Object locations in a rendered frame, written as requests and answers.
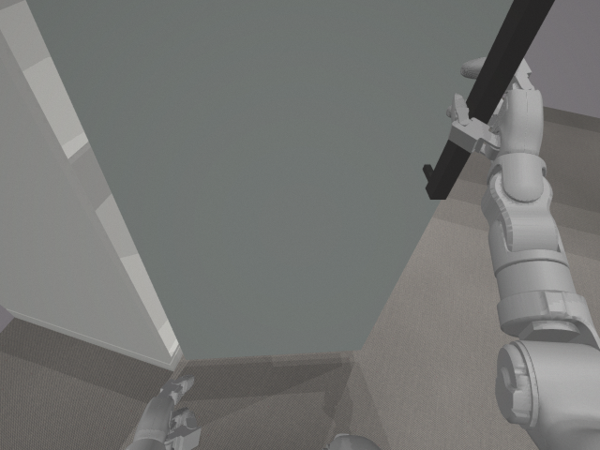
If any robot right forearm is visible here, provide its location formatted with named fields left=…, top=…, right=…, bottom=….
left=481, top=153, right=600, bottom=351

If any handle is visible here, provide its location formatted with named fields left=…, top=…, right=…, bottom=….
left=423, top=0, right=555, bottom=200

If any fridge door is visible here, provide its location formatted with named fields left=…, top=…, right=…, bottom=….
left=26, top=0, right=514, bottom=360

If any robot right upper arm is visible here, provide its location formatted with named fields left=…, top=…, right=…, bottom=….
left=495, top=340, right=600, bottom=450

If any robot left hand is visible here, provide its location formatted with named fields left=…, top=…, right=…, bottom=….
left=133, top=374, right=202, bottom=450

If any robot right hand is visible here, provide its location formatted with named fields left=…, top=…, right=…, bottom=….
left=446, top=57, right=544, bottom=165

